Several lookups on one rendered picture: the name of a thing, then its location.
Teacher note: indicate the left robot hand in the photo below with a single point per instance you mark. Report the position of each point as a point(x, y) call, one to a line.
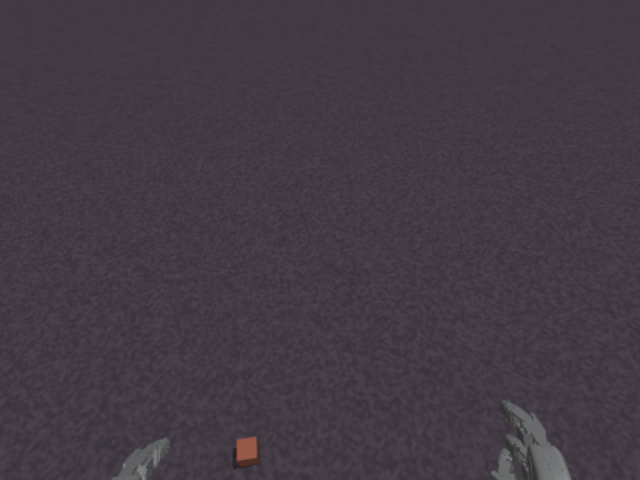
point(141, 463)

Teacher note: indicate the cube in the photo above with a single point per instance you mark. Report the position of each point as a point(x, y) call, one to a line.
point(248, 451)

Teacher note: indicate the right robot hand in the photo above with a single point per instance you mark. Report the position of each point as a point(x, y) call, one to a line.
point(538, 459)

